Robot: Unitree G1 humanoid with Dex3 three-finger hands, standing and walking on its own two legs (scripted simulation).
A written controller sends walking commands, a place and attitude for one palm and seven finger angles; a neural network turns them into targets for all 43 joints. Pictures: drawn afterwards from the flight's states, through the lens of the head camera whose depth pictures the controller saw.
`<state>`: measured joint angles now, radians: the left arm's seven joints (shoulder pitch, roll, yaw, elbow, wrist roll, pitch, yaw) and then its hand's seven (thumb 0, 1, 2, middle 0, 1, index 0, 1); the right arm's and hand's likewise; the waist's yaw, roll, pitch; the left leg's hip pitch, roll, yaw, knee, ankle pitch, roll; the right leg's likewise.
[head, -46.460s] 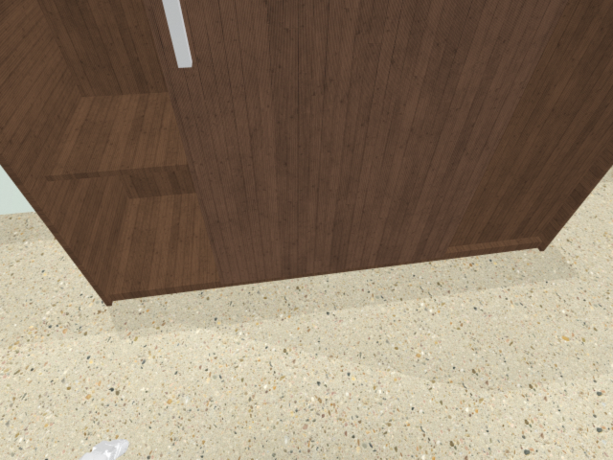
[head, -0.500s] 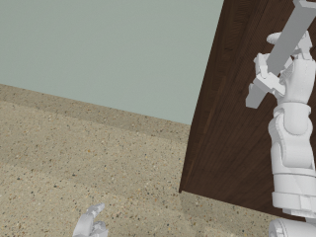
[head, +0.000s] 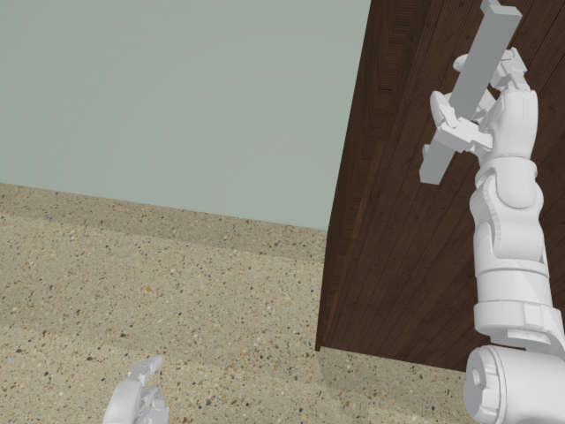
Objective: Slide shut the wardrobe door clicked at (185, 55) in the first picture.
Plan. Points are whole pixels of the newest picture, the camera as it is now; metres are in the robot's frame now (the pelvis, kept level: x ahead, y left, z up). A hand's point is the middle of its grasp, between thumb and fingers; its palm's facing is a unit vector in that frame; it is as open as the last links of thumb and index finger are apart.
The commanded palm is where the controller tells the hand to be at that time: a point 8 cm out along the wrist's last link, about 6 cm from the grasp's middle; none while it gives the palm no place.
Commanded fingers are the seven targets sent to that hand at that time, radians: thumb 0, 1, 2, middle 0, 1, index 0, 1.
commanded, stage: loosen the grip on the handle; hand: right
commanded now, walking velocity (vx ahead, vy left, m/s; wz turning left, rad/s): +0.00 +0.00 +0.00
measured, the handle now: (456, 100) +0.46 -0.19 +0.25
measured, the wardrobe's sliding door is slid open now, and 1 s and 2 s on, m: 0.01 0.01 0.01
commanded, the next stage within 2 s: slip the hand off the handle in 0.46 s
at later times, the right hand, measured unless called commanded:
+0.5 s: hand (442, 124) +0.42 -0.17 +0.24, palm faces +0.17 +0.98 -0.08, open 14.4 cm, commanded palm +0.38 -0.22 +0.24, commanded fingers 0.00 0.55 -0.20 0.25 1.15 0.25 1.15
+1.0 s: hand (483, 134) +0.41 -0.22 +0.23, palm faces +0.22 +0.97 -0.10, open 14.7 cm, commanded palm +0.38 -0.28 +0.23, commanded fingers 0.00 0.55 -0.20 0.25 1.15 0.25 1.15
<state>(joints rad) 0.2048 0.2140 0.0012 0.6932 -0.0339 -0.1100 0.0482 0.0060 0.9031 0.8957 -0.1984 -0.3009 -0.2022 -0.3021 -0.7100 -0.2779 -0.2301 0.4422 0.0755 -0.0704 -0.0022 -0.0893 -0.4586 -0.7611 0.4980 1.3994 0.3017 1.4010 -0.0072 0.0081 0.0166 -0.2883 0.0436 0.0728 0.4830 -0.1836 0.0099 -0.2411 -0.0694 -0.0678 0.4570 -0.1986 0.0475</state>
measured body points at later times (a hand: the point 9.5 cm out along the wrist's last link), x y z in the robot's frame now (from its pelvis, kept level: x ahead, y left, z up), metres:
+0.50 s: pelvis +0.01 -0.01 +0.00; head +0.02 -0.01 +0.45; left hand +0.11 +0.25 -0.10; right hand +0.40 -0.22 +0.24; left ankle +0.05 +0.12 -0.74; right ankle +0.02 -0.15 -0.74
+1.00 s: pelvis +0.03 -0.02 +0.00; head +0.02 -0.01 +0.45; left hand +0.18 +0.22 -0.09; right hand +0.39 -0.27 +0.24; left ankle +0.05 +0.12 -0.74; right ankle +0.02 -0.15 -0.74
